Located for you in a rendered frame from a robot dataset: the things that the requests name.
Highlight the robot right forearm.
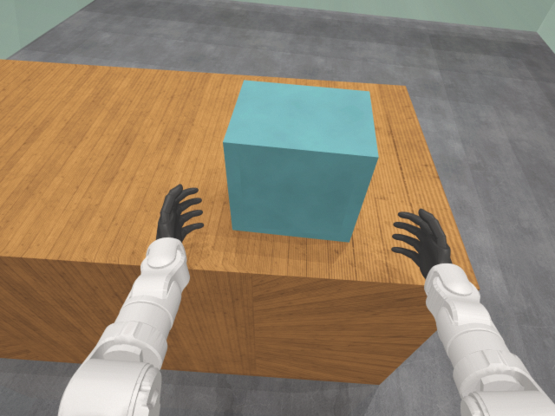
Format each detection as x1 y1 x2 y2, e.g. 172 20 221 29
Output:
424 263 555 407

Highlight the carton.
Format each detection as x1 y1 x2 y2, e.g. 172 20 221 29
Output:
223 80 379 243

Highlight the right robot upper arm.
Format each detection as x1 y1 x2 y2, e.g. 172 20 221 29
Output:
460 390 555 416

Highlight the robot left hand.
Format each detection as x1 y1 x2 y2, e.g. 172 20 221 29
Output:
156 184 204 243

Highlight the robot left forearm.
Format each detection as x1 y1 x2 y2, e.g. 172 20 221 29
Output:
58 237 190 416

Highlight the robot right hand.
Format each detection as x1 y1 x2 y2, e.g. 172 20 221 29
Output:
391 209 453 279

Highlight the left robot upper arm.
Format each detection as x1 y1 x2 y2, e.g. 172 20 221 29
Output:
61 359 161 416

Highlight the pedestal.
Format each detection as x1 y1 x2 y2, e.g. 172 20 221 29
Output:
0 59 480 385

